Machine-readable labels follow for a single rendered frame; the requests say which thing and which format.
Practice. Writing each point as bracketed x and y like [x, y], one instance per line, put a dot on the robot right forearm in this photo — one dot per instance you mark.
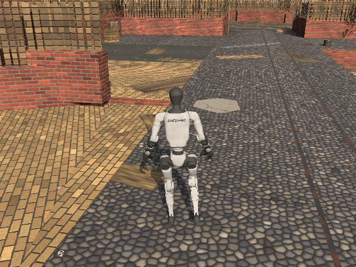
[206, 144]

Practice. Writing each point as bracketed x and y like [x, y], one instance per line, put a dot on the left robot upper arm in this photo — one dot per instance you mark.
[156, 126]

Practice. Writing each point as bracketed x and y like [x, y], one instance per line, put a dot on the right robot thigh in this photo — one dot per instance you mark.
[191, 162]

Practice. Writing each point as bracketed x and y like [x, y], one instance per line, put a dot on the right robot hand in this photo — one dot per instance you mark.
[205, 153]

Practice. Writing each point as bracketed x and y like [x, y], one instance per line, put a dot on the right robot upper arm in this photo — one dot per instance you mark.
[197, 125]

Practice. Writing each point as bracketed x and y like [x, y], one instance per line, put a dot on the robot left forearm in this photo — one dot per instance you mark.
[149, 147]

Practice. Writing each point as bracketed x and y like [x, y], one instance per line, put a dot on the left robot hand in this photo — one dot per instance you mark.
[151, 155]

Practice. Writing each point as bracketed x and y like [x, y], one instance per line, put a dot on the robot torso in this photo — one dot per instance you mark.
[177, 134]

